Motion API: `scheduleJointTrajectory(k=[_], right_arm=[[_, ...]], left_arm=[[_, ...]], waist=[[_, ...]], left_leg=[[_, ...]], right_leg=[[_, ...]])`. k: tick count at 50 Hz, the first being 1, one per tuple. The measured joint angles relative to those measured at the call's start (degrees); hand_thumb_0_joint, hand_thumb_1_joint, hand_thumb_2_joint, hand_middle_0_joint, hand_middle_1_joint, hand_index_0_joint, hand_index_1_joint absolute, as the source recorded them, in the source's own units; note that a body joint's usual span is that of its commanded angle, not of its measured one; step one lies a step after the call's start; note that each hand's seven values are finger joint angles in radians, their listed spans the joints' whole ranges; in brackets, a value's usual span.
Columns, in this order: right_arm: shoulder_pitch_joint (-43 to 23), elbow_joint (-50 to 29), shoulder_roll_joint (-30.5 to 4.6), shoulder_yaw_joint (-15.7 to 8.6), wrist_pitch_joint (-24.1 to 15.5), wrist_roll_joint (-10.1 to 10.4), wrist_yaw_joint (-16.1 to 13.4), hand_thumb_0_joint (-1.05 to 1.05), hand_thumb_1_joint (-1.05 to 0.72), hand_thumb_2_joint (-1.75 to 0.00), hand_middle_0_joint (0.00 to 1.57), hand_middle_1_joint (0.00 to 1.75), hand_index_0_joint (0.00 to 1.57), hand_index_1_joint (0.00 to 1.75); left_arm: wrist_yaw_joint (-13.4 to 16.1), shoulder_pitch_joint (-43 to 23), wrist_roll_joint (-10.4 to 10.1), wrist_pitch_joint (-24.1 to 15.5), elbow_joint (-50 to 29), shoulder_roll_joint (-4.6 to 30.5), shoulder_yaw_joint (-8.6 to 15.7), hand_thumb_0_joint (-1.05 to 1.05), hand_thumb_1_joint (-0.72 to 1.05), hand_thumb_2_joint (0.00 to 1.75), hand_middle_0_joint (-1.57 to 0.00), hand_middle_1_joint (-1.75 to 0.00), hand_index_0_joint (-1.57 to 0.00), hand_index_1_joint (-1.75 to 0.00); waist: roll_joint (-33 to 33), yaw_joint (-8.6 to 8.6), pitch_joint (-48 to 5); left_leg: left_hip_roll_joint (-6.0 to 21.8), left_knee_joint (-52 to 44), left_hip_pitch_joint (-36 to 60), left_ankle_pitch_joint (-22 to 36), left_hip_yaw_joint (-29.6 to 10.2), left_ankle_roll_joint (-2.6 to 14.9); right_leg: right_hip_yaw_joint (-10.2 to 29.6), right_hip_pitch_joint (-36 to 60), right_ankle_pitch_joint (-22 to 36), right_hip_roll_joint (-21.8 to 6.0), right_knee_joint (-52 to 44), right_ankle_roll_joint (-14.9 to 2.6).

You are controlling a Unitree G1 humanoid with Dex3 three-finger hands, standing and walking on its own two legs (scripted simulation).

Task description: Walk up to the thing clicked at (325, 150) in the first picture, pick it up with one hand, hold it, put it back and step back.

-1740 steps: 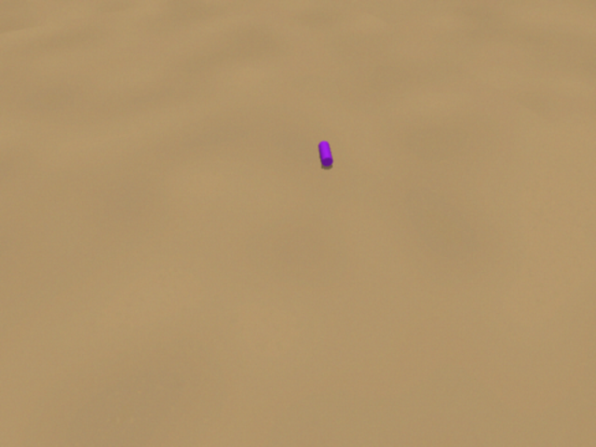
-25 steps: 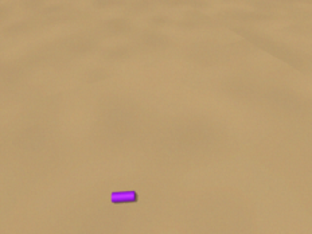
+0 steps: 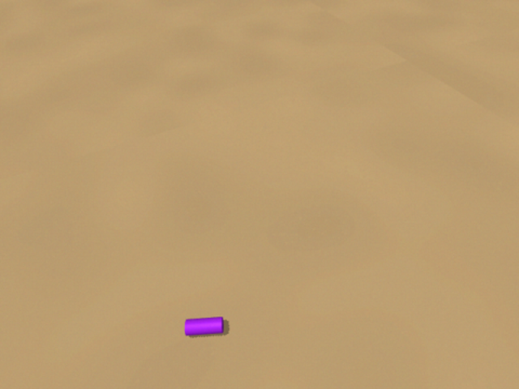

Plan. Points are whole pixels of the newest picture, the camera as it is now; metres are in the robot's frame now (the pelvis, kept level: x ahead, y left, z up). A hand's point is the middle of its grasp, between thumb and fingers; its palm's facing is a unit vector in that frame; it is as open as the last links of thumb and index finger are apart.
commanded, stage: stand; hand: left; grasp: from above
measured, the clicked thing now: (204, 326) +0.46 +0.26 -0.75
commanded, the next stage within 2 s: step back in 0.76 s
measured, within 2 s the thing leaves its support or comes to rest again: neither
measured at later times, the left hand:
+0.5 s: hand out of the picture +0.07 +0.24 -0.16, palm faces -0.01 -0.94 -0.34, open 7.4 cm
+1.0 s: hand out of the picture +0.09 +0.28 -0.17, palm faces -0.01 -0.93 -0.38, open 7.4 cm
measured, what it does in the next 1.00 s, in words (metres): stands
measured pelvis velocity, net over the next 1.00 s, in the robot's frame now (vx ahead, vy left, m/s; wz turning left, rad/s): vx -0.02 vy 0.02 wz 0.01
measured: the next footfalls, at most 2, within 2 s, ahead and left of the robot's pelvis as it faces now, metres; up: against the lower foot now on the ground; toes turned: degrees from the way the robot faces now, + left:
right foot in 1.46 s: -0.07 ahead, -0.08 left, +0.00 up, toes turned -1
left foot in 1.84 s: -0.15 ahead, +0.17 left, +0.00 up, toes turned -3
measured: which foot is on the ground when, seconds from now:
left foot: down 0.00-1.00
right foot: down 0.00-1.00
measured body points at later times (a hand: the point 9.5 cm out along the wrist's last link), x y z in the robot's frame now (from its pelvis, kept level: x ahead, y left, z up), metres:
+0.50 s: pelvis +0.00 +0.00 +0.00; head +0.01 -0.01 +0.45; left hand +0.07 +0.29 -0.13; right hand +0.07 -0.30 -0.14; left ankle +0.01 +0.14 -0.75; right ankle -0.01 -0.13 -0.75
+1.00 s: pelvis -0.02 +0.02 -0.02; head +0.04 +0.02 +0.43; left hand +0.09 +0.33 -0.14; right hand +0.07 -0.30 -0.14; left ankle -0.03 +0.13 -0.73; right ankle -0.01 -0.13 -0.75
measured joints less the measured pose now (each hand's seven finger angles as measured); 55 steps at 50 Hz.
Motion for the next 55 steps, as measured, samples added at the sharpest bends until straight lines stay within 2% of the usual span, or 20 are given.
scheduleJointTrajectory(k=[39,42,45,48,49,50,52,53,55], right_arm=[[-0.39,0.02,-0.75,0.20,0.32,0.20,0.83,0.00,-0.91,-0.90,0.20,0.30,0.20,0.30],[-1.78,-2.03,-1.65,-0.26,1.06,0.73,0.90,0.00,-0.91,-0.90,0.20,0.30,0.20,0.30],[-2.93,-4.47,-2.77,-1.01,1.75,1.04,0.84,0.00,-0.91,-0.90,0.20,0.30,0.20,0.30],[-2.70,-6.70,-3.89,-1.84,2.64,0.95,1.04,0.00,-0.91,-0.90,0.20,0.30,0.20,0.30],[-2.29,-7.37,-4.16,-2.05,2.81,0.96,1.16,0.00,-0.91,-0.90,0.20,0.30,0.20,0.30],[-1.79,-7.91,-4.39,-2.21,2.84,0.99,1.26,0.00,-0.91,-0.90,0.20,0.30,0.20,0.30],[-0.48,-8.67,-4.93,-2.46,2.55,0.86,1.33,0.00,-0.91,-0.90,0.20,0.30,0.20,0.30],[-0.25,-8.69,-4.75,-2.69,2.39,0.58,1.18,0.00,-0.91,-0.90,0.20,0.30,0.20,0.30],[-0.21,-8.81,-3.43,-2.64,2.14,0.00,0.98,0.00,-0.91,-0.90,0.20,0.30,0.20,0.30]], left_arm=[[-0.42,0.09,-0.42,-0.46,-1.29,0.81,-0.43,0.01,0.90,0.89,-0.20,-0.30,-0.20,-0.30],[-0.25,-0.76,-1.22,-0.11,-3.22,0.99,1.03,0.01,0.90,0.89,-0.21,-0.30,-0.21,-0.30],[-0.02,-1.82,-1.21,0.59,-5.48,1.46,1.96,0.00,0.90,0.89,-0.21,-0.30,-0.21,-0.30],[0.09,-2.44,-0.26,1.51,-7.62,1.96,2.46,0.01,0.90,0.89,-0.21,-0.30,-0.21,-0.30],[0.10,-2.66,-0.03,1.76,-8.25,2.25,2.54,0.01,0.90,0.89,-0.21,-0.30,-0.21,-0.30],[0.14,-2.96,0.09,2.00,-8.87,2.59,2.57,0.01,0.90,0.89,-0.21,-0.30,-0.21,-0.30],[0.23,-3.73,-0.01,2.44,-10.28,3.26,2.49,0.01,0.90,0.89,-0.21,-0.30,-0.21,-0.30],[0.32,-4.51,-0.30,2.67,-10.97,3.77,2.56,0.01,0.90,0.89,-0.21,-0.30,-0.21,-0.30],[0.84,-6.20,-0.72,3.25,-12.29,4.81,2.96,0.01,0.90,0.89,-0.20,-0.30,-0.21,-0.30]], waist=[[0.08,-0.55,-0.06],[0.64,-0.86,2.24],[0.80,-1.07,4.90],[0.05,-1.00,5.97],[-0.25,-1.20,5.96],[-0.50,-1.45,5.92],[-0.43,-1.90,5.64],[-1.06,-1.80,6.06],[-2.90,-1.16,8.04]], left_leg=[[0.67,-0.09,-0.79,-0.44,-0.10,-0.51],[0.87,5.27,-4.18,-2.14,-0.43,0.04],[0.22,12.80,-8.52,-3.12,-0.17,1.75],[-2.26,22.29,-11.65,-12.85,0.08,3.45],[-2.80,23.81,-11.99,-14.40,0.23,3.88],[-3.00,23.91,-11.79,-14.41,0.46,4.17],[-2.39,19.46,-9.92,-8.44,0.67,4.17],[-2.75,18.80,-9.65,-10.48,0.85,3.94],[-3.37,19.15,-9.69,-11.22,1.71,4.22]], right_leg=[[-0.11,-0.88,-0.51,0.66,0.04,-0.58],[-0.29,-3.12,-1.42,0.93,3.14,-0.81],[-0.26,-5.38,-2.20,0.47,6.29,-0.82],[0.58,-8.18,-3.42,-0.97,10.08,-0.35],[0.67,-9.15,-3.85,-1.46,11.29,-0.08],[0.67,-10.13,-4.32,-1.88,12.56,0.29],[0.34,-12.37,-5.61,-2.16,15.75,1.14],[1.06,-13.89,-6.08,-2.43,18.13,0.60],[6.55,-16.74,-13.61,0.07,25.51,-1.31]])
